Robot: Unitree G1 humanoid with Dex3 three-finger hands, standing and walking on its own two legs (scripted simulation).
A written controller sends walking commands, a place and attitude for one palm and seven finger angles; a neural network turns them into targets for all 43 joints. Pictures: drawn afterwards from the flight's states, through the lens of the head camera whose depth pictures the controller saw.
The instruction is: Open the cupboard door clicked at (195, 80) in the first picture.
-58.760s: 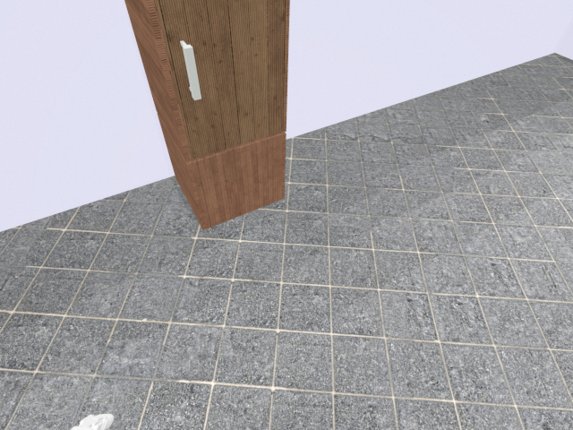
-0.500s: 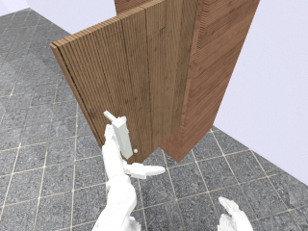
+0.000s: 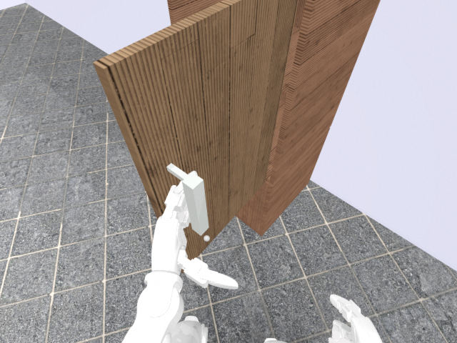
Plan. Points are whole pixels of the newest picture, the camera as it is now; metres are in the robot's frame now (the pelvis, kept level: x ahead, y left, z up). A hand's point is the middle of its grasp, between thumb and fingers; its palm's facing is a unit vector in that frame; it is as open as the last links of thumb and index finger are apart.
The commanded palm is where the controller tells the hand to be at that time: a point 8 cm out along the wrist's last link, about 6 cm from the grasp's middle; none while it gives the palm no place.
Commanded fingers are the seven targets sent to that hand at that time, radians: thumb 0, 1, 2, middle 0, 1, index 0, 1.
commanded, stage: slide the hand sideways off the handle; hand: left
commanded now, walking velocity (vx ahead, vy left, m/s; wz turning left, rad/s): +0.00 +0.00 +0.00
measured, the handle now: (188, 200) +0.34 +0.09 +0.07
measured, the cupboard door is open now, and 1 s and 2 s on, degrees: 93 93 93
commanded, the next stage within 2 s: draw the hand back to the body in 0.78 s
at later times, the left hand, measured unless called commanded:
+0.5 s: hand (177, 268) +0.23 +0.09 +0.06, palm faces +0.01 -1.00 +0.01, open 16.2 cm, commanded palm +0.20 +0.15 +0.06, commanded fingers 0.00 -0.50 0.30 -0.15 -0.30 -0.15 -0.30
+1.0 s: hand (150, 287) +0.20 +0.12 +0.06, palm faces +0.02 -1.00 -0.03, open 16.3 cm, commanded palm +0.18 +0.18 +0.08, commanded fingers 0.00 -0.50 0.30 -0.15 -0.30 -0.15 -0.30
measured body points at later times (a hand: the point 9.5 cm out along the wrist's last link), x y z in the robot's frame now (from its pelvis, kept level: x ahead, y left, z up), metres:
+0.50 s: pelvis +0.01 +0.00 -0.01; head +0.06 -0.01 +0.44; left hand +0.22 +0.14 +0.06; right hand +0.20 -0.21 -0.09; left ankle +0.06 +0.11 -0.66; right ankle -0.02 -0.10 -0.66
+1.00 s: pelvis +0.00 -0.01 -0.02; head +0.05 -0.02 +0.43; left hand +0.19 +0.18 +0.07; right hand +0.19 -0.24 -0.09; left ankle +0.06 +0.11 -0.66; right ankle -0.02 -0.10 -0.66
